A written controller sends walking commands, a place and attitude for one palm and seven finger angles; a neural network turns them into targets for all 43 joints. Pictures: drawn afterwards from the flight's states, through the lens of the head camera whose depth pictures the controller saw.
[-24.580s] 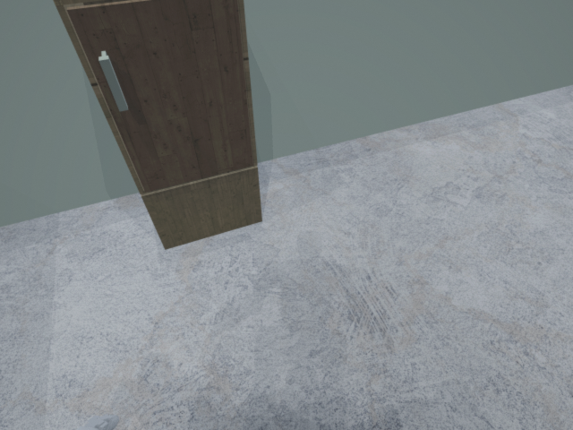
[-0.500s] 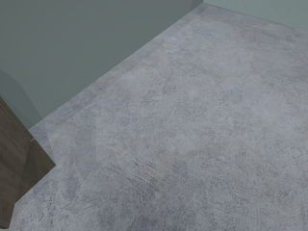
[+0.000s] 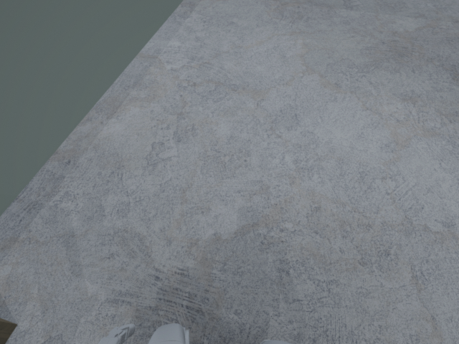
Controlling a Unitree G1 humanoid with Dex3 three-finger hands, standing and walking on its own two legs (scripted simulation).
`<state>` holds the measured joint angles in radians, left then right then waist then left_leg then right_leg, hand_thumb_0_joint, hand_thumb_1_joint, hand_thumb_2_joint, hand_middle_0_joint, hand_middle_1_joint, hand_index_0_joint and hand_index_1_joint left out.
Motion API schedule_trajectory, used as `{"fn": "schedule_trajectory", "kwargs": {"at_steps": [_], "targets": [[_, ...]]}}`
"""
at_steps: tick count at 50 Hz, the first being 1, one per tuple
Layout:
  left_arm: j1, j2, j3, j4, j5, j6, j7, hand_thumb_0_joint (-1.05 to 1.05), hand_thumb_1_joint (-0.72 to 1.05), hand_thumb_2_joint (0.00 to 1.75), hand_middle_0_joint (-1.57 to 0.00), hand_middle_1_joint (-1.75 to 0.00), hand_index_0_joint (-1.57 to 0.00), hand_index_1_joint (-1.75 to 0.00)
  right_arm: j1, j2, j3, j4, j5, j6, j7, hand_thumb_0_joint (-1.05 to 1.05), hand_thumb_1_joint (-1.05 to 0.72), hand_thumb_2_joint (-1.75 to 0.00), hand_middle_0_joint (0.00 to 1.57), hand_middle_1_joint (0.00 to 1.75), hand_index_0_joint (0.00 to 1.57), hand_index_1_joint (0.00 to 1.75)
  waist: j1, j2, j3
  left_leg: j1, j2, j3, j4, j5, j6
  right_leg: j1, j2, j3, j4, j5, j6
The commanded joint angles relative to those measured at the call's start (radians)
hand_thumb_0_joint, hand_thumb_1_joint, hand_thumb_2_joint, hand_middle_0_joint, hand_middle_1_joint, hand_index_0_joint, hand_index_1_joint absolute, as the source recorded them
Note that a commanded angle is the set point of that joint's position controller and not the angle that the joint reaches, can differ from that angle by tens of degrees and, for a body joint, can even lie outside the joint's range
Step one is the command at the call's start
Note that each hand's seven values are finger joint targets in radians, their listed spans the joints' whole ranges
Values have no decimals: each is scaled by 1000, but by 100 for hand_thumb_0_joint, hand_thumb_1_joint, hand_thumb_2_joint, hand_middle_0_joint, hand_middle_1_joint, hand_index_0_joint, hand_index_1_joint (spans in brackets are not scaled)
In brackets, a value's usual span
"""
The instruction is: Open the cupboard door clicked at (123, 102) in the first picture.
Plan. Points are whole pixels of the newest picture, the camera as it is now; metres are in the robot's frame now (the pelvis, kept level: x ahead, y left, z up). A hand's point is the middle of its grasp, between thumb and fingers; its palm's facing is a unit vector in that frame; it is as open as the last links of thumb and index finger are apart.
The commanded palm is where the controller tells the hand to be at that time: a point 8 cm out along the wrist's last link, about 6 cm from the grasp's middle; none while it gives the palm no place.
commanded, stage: walk to a spot facing it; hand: left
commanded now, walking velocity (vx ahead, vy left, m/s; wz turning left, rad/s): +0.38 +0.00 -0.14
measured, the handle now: out of the picture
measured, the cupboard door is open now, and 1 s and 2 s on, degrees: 44 44 44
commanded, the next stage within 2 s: turn to face it in 0.82 s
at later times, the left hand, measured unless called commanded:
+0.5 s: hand (145, 317) +0.19 +0.19 -0.18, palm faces -0.01 -0.99 -0.14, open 7.4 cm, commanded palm none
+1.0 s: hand (198, 166) +0.56 +0.10 -0.16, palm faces -0.14 -0.97 -0.22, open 7.2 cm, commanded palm none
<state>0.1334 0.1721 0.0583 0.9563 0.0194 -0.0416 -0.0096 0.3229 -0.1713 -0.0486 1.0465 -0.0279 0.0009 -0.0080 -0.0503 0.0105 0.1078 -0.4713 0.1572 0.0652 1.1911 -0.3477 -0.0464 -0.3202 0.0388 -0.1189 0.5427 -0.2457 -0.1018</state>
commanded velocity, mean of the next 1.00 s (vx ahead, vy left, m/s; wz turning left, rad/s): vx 0.31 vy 0.00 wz -0.03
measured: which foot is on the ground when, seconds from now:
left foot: up 0.00-0.38, down 0.40-0.78, up 0.80-1.00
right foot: down 0.00-0.38, up 0.40-0.76, down 0.78-1.00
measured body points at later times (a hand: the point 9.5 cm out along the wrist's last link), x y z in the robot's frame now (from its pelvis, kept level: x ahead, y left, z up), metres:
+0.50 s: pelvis +0.24 +0.02 +0.00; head +0.27 +0.03 +0.44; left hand +0.19 +0.24 -0.16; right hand +0.34 -0.21 -0.14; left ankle +0.29 +0.12 -0.73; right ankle +0.13 -0.07 -0.63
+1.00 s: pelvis +0.47 -0.08 +0.01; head +0.50 -0.08 +0.46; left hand +0.57 +0.15 -0.14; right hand +0.42 -0.30 -0.15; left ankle +0.51 +0.07 -0.67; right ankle +0.44 -0.16 -0.73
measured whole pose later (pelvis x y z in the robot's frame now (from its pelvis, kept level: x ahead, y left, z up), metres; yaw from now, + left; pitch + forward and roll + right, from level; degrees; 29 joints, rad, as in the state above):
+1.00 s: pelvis +0.47 -0.08 +0.01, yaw -8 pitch +1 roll +1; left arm 0.21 0.18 0.05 1.04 0.02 -0.07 0.02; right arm 0.30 -0.16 -0.04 1.07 -0.02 -0.01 0.00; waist -0.04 -0.01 0.05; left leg -0.51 0.12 0.08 0.97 -0.30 -0.03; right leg -0.18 -0.02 -0.16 0.42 -0.25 -0.05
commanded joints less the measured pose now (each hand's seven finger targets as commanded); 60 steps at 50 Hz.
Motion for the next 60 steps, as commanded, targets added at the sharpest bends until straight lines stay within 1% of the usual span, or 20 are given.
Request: {"fn": "schedule_trajectory", "kwargs": {"at_steps": [1,14,17,18,19,20,21,23,28,35,37,38,39,40,42,46,55,57,58,60], "targets": [[134,109,33,7,3,-32,12,0,90,90,-20,-30,-20,-30,51,-30,-15,-55,-3,-19,7,0,-90,-90,20,30,20,30,21,-92,-121,-72,4,-17,-152,88,-5,117,-252,270,-342,107,-92],[333,121,9,121,-2,-52,25,0,90,90,-20,-30,-20,-30,-345,-50,-8,-175,11,-45,36,0,-90,-90,20,30,20,30,94,-102,-2,-118,-73,16,-498,127,34,366,-286,280,-287,544,-84],[296,139,17,126,-7,-53,27,0,90,90,-20,-30,-20,-30,-137,-85,-17,-103,1,-59,16,0,-90,-90,20,30,20,30,-15,-66,-105,241,-156,82,-666,180,71,292,-218,189,-36,786,-32],[294,121,17,116,-13,-54,24,0,90,90,-20,-30,-20,-30,25,-140,-28,-55,-7,-65,3,0,-90,-90,20,30,20,30,-76,-17,-195,533,-72,-17,-686,238,114,99,-180,172,167,642,5],[350,73,10,99,-21,-54,15,0,90,90,-20,-30,-20,-30,166,-248,-54,-25,-24,-71,-8,0,-90,-90,20,30,20,30,-99,191,-346,799,223,-394,-704,264,243,-170,-56,79,508,187,50],[289,68,3,65,-13,-67,11,0,90,90,-20,-30,-20,-30,231,-271,-51,-15,-10,-62,-12,0,-90,-90,20,30,20,30,-103,201,-323,762,361,-571,-837,354,324,-279,0,116,752,-278,46],[218,80,5,44,-9,-54,15,0,90,90,-20,-30,-20,-30,156,-248,-46,-34,-4,-57,-13,0,-90,-90,20,30,20,30,-71,89,-215,583,367,-547,-884,195,318,-350,-57,157,857,-260,49],[158,53,15,41,6,-34,-1,0,90,90,-20,-30,-20,-30,28,-132,-20,-62,-6,-73,-15,0,-90,-90,20,30,20,30,-9,102,-40,328,268,-404,-983,31,246,-373,-128,176,838,-120,64],[185,-12,9,42,10,15,-24,0,90,90,-20,-30,-20,-30,-7,-106,-18,-38,-3,-88,-10,0,-90,-90,20,30,20,30,77,116,-43,174,125,-20,-1030,163,173,-178,-164,89,431,21,89],[27,51,14,0,9,14,-36,0,90,90,-20,-30,-20,-30,85,-154,-14,11,-10,-68,-2,0,-90,-90,20,30,20,30,54,92,3,229,137,18,-985,99,157,-37,-111,-2,120,76,80],[135,95,21,33,11,2,-30,0,90,90,-20,-30,-20,-30,96,-151,-9,24,-5,-62,-1,0,-90,-90,20,30,20,30,110,37,-57,241,88,64,-785,287,120,149,-63,-29,20,51,52],[282,155,38,80,14,-13,-23,0,90,90,-20,-30,-20,-30,92,-135,-5,19,5,-64,4,0,-90,-90,20,30,20,30,177,-54,-139,118,32,118,-540,337,84,396,-132,81,-30,-22,5],[445,281,72,124,14,-21,-6,0,90,90,-20,-30,-20,-30,106,-74,7,-9,21,-72,11,0,-90,-90,20,30,20,30,227,-338,-266,-122,-101,179,-190,-17,36,626,-411,486,-159,-75,-103],[450,315,68,124,-7,-16,2,0,90,90,-20,-30,-20,-30,38,-104,0,-45,23,-71,8,0,-90,-90,20,30,20,30,223,-322,-266,-217,-102,59,31,-285,39,594,-517,653,-270,-26,-167],[277,220,43,73,-8,-10,19,0,90,90,-20,-30,-20,-30,-44,-94,-11,-47,18,-62,3,0,-90,-90,20,30,20,30,149,-185,-138,-239,-10,-59,82,-115,39,366,-457,483,-273,81,-131],[145,120,5,51,2,-33,19,0,90,90,-20,-30,-20,-30,66,-9,2,13,8,-22,12,0,-90,-90,20,30,20,30,25,-143,-77,-23,-11,-7,-161,20,12,93,-330,135,-315,298,-57],[136,141,17,59,-4,-22,33,0,90,90,-20,-30,-20,-30,-39,-43,2,-55,11,-18,23,0,-90,-90,20,30,20,30,11,-122,-75,82,-83,52,-559,183,37,226,-338,-40,-110,584,16],[160,139,27,37,-10,-4,35,0,90,90,-20,-30,-20,-30,106,-148,-21,-39,-3,-20,18,0,-90,-90,20,30,20,30,-43,85,-189,339,-29,-79,-672,522,98,109,-258,-92,212,335,92],[205,96,23,13,-28,7,32,0,90,90,-20,-30,-20,-30,153,-247,-39,-47,-11,-21,7,0,-90,-90,20,30,20,30,-41,358,-255,494,221,-430,-732,881,245,-118,-106,-96,485,-307,158],[112,99,20,-44,-9,25,36,0,90,90,-20,-30,-20,-30,88,-282,-44,-77,-1,-9,-12,0,-90,-90,20,30,20,30,-27,214,-248,369,276,-551,-841,509,303,-230,-87,98,728,-401,145]]}}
